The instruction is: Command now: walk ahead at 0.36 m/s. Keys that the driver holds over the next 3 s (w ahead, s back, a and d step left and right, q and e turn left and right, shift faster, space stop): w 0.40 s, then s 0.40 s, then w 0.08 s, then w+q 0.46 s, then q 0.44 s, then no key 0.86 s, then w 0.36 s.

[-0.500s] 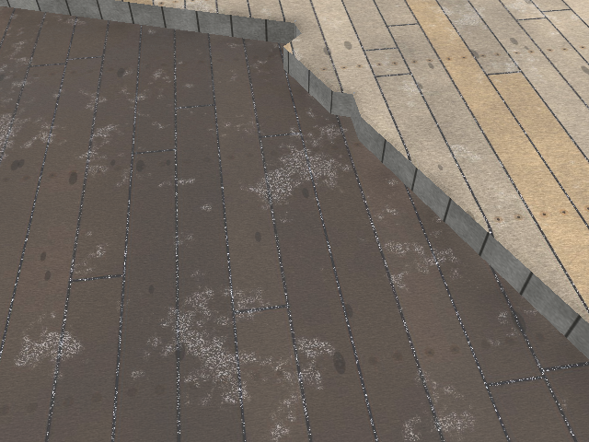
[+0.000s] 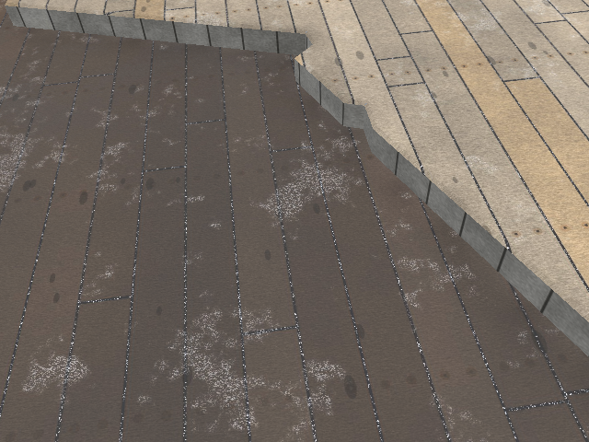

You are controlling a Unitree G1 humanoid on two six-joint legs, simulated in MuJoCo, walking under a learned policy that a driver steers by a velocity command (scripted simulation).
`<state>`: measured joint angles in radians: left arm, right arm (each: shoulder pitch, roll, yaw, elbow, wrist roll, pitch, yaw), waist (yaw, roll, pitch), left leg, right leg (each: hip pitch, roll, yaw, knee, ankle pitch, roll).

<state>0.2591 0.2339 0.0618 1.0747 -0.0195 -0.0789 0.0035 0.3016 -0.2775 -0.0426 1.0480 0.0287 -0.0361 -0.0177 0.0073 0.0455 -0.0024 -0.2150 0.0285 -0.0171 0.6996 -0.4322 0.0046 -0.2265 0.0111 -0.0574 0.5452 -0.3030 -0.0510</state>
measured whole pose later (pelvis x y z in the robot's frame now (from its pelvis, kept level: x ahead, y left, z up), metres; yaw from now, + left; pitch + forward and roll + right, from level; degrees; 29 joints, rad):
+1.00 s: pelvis +0.35 +0.03 +0.01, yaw +2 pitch +0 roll +1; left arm 0.20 0.24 0.06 0.98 0.01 -0.03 0.04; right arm 0.13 -0.27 -0.04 1.00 0.02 -0.01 -0.02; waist 0.01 0.03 -0.01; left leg -0.37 -0.05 0.01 0.81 -0.44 0.04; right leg -0.24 -0.01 -0.02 0.47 -0.24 -0.02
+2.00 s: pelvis +0.64 +0.18 +0.00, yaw +33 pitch +1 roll +0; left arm 0.07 0.25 0.04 0.81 0.02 -0.03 0.01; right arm 0.17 -0.32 -0.08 0.78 0.01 0.05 -0.04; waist 0.01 0.02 0.08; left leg -0.45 -0.02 -0.08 1.02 -0.50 -0.06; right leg -0.36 0.02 -0.03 0.42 -0.09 -0.03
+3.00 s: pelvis +0.77 +0.25 +0.00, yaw +33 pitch +0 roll +1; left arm 0.19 0.27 0.06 1.03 -0.02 -0.11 -0.02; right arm 0.33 -0.28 -0.06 0.97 0.03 -0.06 -0.01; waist 0.00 0.03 0.01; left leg -0.25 -0.01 -0.06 0.94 -0.47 0.02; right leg -0.26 0.01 -0.06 0.55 -0.30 -0.06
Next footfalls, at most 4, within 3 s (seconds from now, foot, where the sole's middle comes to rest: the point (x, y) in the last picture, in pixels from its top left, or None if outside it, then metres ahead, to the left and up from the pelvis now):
0.42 left None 0.40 0.13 -0.77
0.88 right None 0.40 -0.08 -0.77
1.32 left None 0.51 0.22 -0.77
1.78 right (263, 335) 0.80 0.16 -0.77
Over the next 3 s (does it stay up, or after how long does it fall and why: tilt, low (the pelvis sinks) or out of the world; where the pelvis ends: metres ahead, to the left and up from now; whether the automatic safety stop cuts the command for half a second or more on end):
stays up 0.77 0.25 0.00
